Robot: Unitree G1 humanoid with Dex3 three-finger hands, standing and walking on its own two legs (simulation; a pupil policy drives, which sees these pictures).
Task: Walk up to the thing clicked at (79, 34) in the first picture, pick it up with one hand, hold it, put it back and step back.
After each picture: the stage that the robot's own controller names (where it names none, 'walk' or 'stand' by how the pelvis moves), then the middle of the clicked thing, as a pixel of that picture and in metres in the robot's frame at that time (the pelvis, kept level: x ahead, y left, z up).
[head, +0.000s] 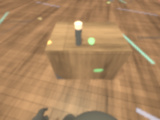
stand; (78, 34) +0.82 +0.18 +0.01
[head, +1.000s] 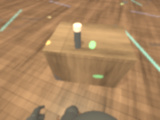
rise first; (77, 37) +0.74 +0.19 +0.03
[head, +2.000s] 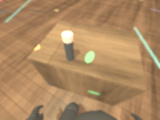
rise first; (69, 48) +0.51 +0.21 +0.05
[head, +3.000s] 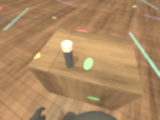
stand; (68, 56) +0.49 +0.20 +0.02
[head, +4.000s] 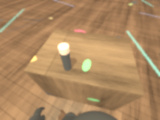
stand; (65, 58) +0.46 +0.21 +0.02
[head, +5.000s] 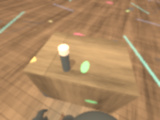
stand; (65, 59) +0.46 +0.22 +0.01
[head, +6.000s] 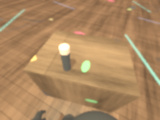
stand; (65, 59) +0.46 +0.21 +0.01
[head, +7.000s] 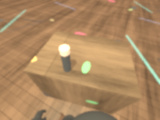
stand; (66, 60) +0.45 +0.21 +0.01
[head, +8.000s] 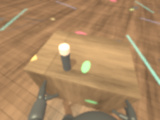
rise first; (65, 59) +0.46 +0.22 +0.01
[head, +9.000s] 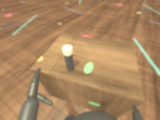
go down; (69, 59) +0.47 +0.22 +0.02
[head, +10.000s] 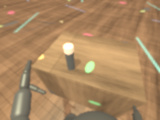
go down; (70, 58) +0.48 +0.21 +0.02
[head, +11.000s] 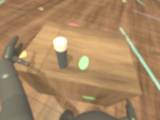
go down; (61, 55) +0.45 +0.20 +0.05
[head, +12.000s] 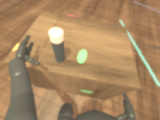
close in; (58, 48) +0.47 +0.21 +0.07
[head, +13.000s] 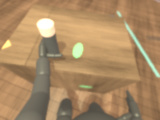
close; (51, 42) +0.48 +0.22 +0.10
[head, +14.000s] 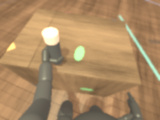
lift; (54, 49) +0.44 +0.21 +0.09
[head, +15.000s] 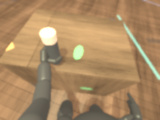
lift; (53, 49) +0.44 +0.21 +0.09
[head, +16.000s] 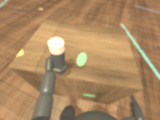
lift; (59, 59) +0.38 +0.19 +0.11
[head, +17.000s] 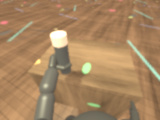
hold; (62, 55) +0.33 +0.17 +0.22
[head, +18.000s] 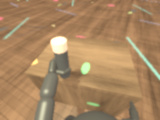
hold; (62, 60) +0.33 +0.17 +0.18
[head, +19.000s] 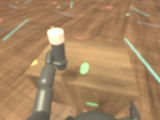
crouch; (59, 52) +0.36 +0.19 +0.21
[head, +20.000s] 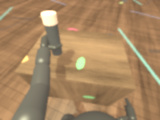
lower; (53, 36) +0.48 +0.22 +0.21
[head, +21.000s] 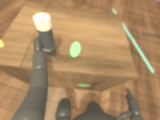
lower; (47, 38) +0.50 +0.23 +0.10
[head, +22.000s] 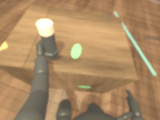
lower; (49, 43) +0.48 +0.22 +0.10
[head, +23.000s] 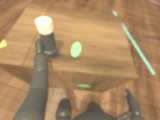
lower; (48, 41) +0.49 +0.22 +0.10
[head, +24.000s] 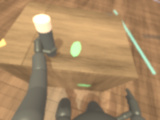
lower; (47, 39) +0.49 +0.23 +0.10
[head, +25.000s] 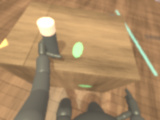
open; (51, 41) +0.48 +0.21 +0.10
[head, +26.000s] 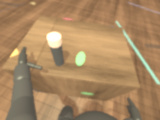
sink last; (57, 52) +0.45 +0.21 +0.07
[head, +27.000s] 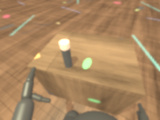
stand; (66, 55) +0.49 +0.23 +0.06
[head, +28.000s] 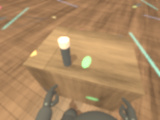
stand; (65, 53) +0.48 +0.22 +0.06
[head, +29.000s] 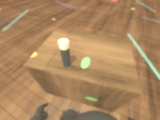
stand; (65, 54) +0.48 +0.22 +0.05
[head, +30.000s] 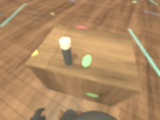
walk; (66, 53) +0.49 +0.21 +0.02
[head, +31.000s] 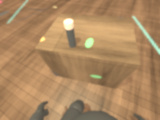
walk; (70, 35) +0.66 +0.23 +0.03
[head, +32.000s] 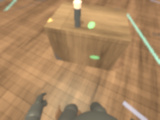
walk; (77, 15) +0.96 +0.20 +0.04
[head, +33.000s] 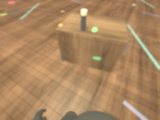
stand; (83, 21) +1.12 +0.18 +0.03
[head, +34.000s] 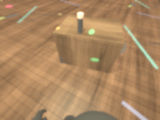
stand; (80, 23) +1.11 +0.20 +0.01
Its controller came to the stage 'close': yes
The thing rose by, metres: 0.20
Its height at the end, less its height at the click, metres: +0.00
